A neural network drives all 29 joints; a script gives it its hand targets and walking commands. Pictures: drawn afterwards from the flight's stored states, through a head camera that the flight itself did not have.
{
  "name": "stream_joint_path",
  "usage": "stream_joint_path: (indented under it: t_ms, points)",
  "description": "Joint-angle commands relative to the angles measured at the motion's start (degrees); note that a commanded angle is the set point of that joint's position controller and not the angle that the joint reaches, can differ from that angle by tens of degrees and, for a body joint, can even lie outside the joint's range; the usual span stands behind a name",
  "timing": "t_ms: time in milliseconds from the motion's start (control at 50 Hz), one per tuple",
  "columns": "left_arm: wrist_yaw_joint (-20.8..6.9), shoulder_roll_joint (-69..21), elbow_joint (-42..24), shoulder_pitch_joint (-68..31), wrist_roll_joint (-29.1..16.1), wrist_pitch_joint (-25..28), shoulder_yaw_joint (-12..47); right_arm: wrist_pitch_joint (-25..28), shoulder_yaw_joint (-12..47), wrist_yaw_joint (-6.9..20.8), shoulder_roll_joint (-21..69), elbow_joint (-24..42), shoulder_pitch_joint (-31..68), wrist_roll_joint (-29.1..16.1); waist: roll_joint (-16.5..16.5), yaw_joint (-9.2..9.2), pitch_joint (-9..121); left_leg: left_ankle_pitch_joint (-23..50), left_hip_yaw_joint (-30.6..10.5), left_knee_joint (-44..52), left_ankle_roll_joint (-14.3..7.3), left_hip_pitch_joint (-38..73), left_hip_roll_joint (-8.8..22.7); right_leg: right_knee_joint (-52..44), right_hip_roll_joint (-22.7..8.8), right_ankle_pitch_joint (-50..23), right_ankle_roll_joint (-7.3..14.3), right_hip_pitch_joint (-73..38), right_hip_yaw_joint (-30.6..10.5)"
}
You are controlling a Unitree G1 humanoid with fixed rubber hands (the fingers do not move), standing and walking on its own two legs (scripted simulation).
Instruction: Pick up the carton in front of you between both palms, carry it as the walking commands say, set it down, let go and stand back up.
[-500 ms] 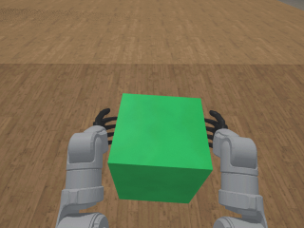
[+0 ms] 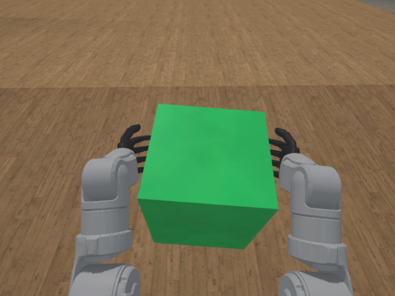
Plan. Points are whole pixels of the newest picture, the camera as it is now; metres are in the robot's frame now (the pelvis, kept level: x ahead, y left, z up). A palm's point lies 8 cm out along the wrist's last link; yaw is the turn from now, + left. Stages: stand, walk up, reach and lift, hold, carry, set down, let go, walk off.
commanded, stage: carry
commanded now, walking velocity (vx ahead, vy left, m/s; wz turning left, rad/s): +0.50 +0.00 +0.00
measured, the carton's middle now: (204, 182) +0.34 +0.00 +0.08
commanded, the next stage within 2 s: none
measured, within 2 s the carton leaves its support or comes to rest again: neither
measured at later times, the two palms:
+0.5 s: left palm (148, 96) +0.58 +0.15 +0.16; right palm (262, 105) +0.54 -0.15 +0.16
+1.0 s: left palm (157, 46) +0.85 +0.16 +0.20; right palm (243, 46) +0.87 -0.14 +0.20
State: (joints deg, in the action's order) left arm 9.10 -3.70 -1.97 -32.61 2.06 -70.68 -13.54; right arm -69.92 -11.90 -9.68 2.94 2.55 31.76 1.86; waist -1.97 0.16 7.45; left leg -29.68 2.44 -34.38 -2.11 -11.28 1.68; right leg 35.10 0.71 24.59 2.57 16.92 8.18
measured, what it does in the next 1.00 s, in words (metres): climbs: left foot, then right foot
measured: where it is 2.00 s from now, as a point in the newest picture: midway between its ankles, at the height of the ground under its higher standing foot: (198, 191)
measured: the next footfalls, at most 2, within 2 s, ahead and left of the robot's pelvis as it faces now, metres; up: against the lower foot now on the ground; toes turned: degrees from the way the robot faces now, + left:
left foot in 0.32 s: +0.29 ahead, +0.11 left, +0.03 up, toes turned +4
right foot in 0.78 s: +0.56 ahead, -0.08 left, +0.05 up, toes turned -7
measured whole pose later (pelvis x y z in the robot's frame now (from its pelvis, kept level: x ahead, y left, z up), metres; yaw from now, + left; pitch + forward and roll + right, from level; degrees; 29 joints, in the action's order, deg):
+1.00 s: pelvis +0.50 -0.01 +0.06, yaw -1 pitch +4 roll +0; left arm 10.5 -4.3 -5.9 -36.5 1.2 -70.7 -14.8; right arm -70.9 -16.5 -8.2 6.3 8.7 35.7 5.7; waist -0.6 -5.5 -0.5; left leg -20.9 0.8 -73.3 -2.6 -40.7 1.9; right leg 29.7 1.4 19.6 4.5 20.2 7.3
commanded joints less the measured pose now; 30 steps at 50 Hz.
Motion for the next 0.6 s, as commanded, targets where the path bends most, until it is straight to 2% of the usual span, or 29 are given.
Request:
stream_joint_path:
  t_ms: [0, 20, 40, 60, 80, 100, 140, 180, 220, 240, 260, 280, 300, 320, 340, 360, 380, 400, 420, 440, 460, 540, 580]
  points:
    - [-3.46, -40.34, -1.15, -35.42, -14.08, -0.44, 30.14, -0.96, 31.91, 4.34, 43.49, 4.07, 40.42, -17.02, 17.96, -3.91, 9.58, -3.66, 3.42, -12.56, -0.20, -26.71, -1.77, -19.10, -20.02, 2.00, 11.78, -26.28, -35.94]
    - [-3.30, -40.16, -1.53, -35.24, -13.83, -0.92, 29.73, -1.20, 31.34, 4.27, 43.20, 3.70, 41.26, -17.05, 14.68, -4.80, 7.95, -9.19, 2.13, -18.46, -0.48, -33.89, -2.22, -19.74, -22.30, -5.56, 14.55, -29.44, -40.03]
    - [-3.36, -40.85, -2.37, -36.48, -14.48, -1.24, 30.11, -1.37, 30.32, 4.24, 43.54, 2.47, 40.54, -16.64, 8.58, -4.81, 9.00, -9.42, 0.39, -23.84, -0.75, -36.57, -0.57, -18.27, -22.84, -10.02, 15.26, -31.13, -39.38]
    - [-3.61, -42.39, -3.94, -38.52, -15.77, -1.29, 31.23, -1.41, 29.27, 4.32, 44.26, 1.54, 39.67, -16.15, 5.23, -4.78, 10.89, -8.93, -0.09, -26.67, -0.94, -37.68, 0.43, -17.36, -22.07, -10.20, 14.39, -32.10, -36.24]
    - [-4.01, -44.28, -5.82, -41.43, -17.24, -1.14, 32.51, -1.36, 28.51, 4.45, 45.24, 1.17, 39.61, -15.63, 4.44, -4.66, 11.52, -7.43, -0.25, -27.04, -0.96, -38.02, 1.19, -17.74, -20.68, -8.32, 12.76, -31.79, -32.52]
    - [-4.46, -45.95, -7.62, -44.68, -18.74, -0.87, 33.71, -1.29, 28.26, 4.56, 46.26, 1.46, 40.61, -15.28, 4.88, -4.52, 11.36, -5.24, 0.08, -26.34, -0.69, -37.51, 1.44, -18.72, -19.06, -6.44, 11.36, -30.42, -28.94]
    - [-5.19, -48.13, -9.09, -48.39, -20.94, -0.51, 35.21, -1.36, 28.17, 4.66, 47.45, 1.78, 41.65, -14.40, 6.51, -4.10, 10.60, 0.03, 1.52, -23.61, 0.18, -35.28, 1.25, -20.66, -16.70, -6.64, 10.01, -27.06, -23.13]
    - [-5.64, -48.84, -8.36, -48.28, -21.61, -0.50, 35.52, -1.60, 28.14, 4.61, 47.17, 1.56, 40.78, -13.20, 7.56, -3.87, 9.95, 5.06, 2.91, -17.82, 0.75, -30.78, 0.89, -20.91, -15.33, -11.65, 9.19, -23.45, -18.26]
    - [-5.95, -48.88, -6.82, -46.66, -21.50, -0.81, 35.28, -1.90, 28.10, 4.58, 46.37, 1.37, 40.01, -12.16, 9.58, -3.48, 9.66, 8.19, 5.26, -11.51, 0.44, -25.14, -0.77, -19.20, -14.20, -19.61, 7.90, -20.40, -13.94]
    - [-6.08, -48.78, -5.98, -45.75, -21.31, -1.00, 35.04, -2.07, 28.10, 4.60, 46.08, 1.27, 39.77, -11.85, 10.69, -2.62, 10.17, 8.79, 7.13, -8.41, -0.14, -20.03, -2.19, -17.24, -13.55, -24.53, 6.84, -17.87, -11.42]
    - [-6.19, -48.76, -5.27, -45.02, -21.08, -1.18, 34.81, -2.19, 28.17, 4.69, 46.04, 1.15, 39.68, -11.71, 11.43, -0.66, 11.81, 9.82, 9.79, -5.68, -0.99, -11.30, -4.64, -12.89, -12.86, -32.72, 5.56, -13.77, -8.48]
    - [-6.26, -48.78, -4.68, -44.55, -20.85, -1.44, 34.63, -2.23, 28.29, 4.83, 46.17, 0.68, 39.27, -11.69, 10.71, 2.38, 14.69, 12.87, 12.84, -1.23, -1.96, -0.37, -7.52, -5.21, -11.55, -40.21, 4.00, -9.62, -4.48]
    - [-6.32, -48.65, -4.18, -43.57, -20.19, -1.75, 34.16, -2.19, 28.20, 4.86, 45.85, -0.06, 37.89, -11.87, 5.91, 5.40, 19.58, 12.51, 11.66, 0.81, -3.18, 13.45, -7.39, 5.89, -9.52, -41.96, 1.55, -4.12, -0.80]
    - [-6.33, -48.16, -4.34, -43.96, -19.19, -2.00, 33.35, -2.16, 28.41, 5.01, 46.19, -0.24, 36.65, -12.29, -3.49, 8.03, 23.68, -3.10, -9.65, 7.22, -6.66, 23.79, 4.67, 22.61, -6.04, -25.26, -1.31, 7.31, -0.28]
    - [-6.47, -48.44, -4.16, -43.43, -18.06, -2.23, 32.41, -1.85, 29.22, 5.15, 46.52, 0.41, 38.94, -12.77, -16.79, 6.23, 22.76, -3.26, -42.03, 18.58, -13.98, 27.60, 17.68, 33.55, 4.03, 6.77, -2.49, 23.06, -3.88]
    - [-6.29, -48.87, -4.69, -45.12, -17.17, -1.94, 32.35, -1.92, 30.70, 5.70, 48.88, 3.25, 41.79, -14.31, -10.83, 4.34, 20.88, 1.72, -43.71, 17.14, -16.31, 25.60, 19.66, 43.33, 1.11, 7.03, -0.38, 27.10, -10.25]
    - [-6.03, -49.23, -4.52, -44.12, -15.95, -1.81, 31.52, -1.72, 33.28, 6.37, 52.04, 5.89, 45.02, -16.98, -3.96, 4.35, 18.75, 11.58, -37.94, 13.71, -15.82, 21.34, 18.57, 46.99, -0.80, 5.04, 0.59, 28.86, -10.72]
    - [-5.91, -50.21, -4.34, -43.59, -15.12, -1.44, 31.09, -1.26, 35.63, 6.99, 54.34, 8.37, 48.82, -19.37, 0.92, 4.01, 18.24, 18.50, -31.15, 11.60, -14.02, 18.71, 16.73, 46.75, -2.61, 2.41, 1.12, 29.40, -10.52]
    - [-5.83, -50.68, -4.48, -42.71, -14.31, -0.99, 31.00, -0.74, 37.62, 7.50, 56.15, 10.19, 51.51, -21.44, 1.32, 3.18, 18.41, 21.14, -26.29, 11.26, -12.29, 16.76, 15.10, 44.32, -3.65, 0.15, 1.30, 28.93, -10.45]
    - [-5.71, -50.85, -5.13, -42.25, -13.52, -0.47, 31.13, -0.23, 38.84, 7.91, 57.38, 11.38, 52.68, -23.20, -0.64, 2.27, 19.65, 19.05, -22.29, 12.11, -10.96, 16.00, 13.83, 41.93, -4.11, -1.00, 1.35, 27.49, -9.86]
    - [-5.52, -50.44, -6.21, -41.92, -12.81, 0.04, 31.46, 0.28, 39.63, 8.22, 57.88, 12.38, 52.87, -24.40, -2.15, 2.42, 20.03, 18.36, -20.77, 12.79, -10.78, 15.71, 13.36, 40.47, -3.74, -1.50, 1.35, 27.14, -8.71]
    - [-4.42, -46.91, -9.64, -40.28, -11.17, 0.97, 32.50, 0.68, 39.76, 8.41, 54.54, 14.19, 49.87, -25.67, -2.08, 3.66, 19.00, 21.56, -16.90, 14.28, -12.86, 18.65, 13.44, 32.86, -4.31, -3.40, 0.06, 32.63, -6.63]
    - [-4.04, -44.72, -10.50, -39.23, -10.95, 0.53, 32.84, 0.13, 38.78, 8.09, 51.85, 13.36, 47.19, -24.84, -2.41, 4.17, 17.86, 25.27, -13.73, 14.76, -12.79, 19.43, 12.85, 25.70, -4.62, -5.19, -0.39, 32.92, -5.69]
